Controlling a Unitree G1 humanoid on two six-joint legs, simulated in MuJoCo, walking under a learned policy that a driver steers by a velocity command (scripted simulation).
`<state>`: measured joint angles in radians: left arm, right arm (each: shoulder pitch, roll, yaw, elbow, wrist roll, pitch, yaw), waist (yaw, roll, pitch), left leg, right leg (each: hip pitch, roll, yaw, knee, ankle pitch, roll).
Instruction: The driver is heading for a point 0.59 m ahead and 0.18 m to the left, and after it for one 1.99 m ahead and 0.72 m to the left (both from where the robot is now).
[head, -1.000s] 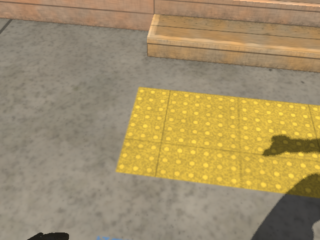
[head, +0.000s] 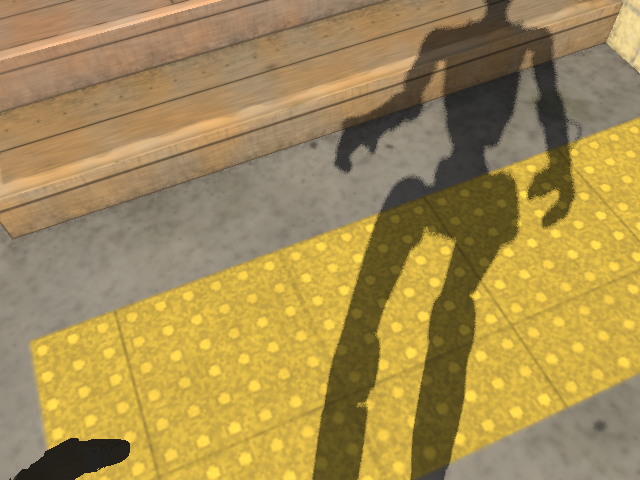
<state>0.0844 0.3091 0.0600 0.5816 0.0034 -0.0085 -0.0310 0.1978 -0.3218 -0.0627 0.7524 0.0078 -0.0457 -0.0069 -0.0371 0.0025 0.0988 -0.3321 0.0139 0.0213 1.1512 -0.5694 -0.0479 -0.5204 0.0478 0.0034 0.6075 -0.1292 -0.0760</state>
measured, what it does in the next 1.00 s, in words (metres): steps on the spot, turning left: left foot, then right foot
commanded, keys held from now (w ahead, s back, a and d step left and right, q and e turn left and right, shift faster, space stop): q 0.74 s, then w+q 0.22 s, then w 0.04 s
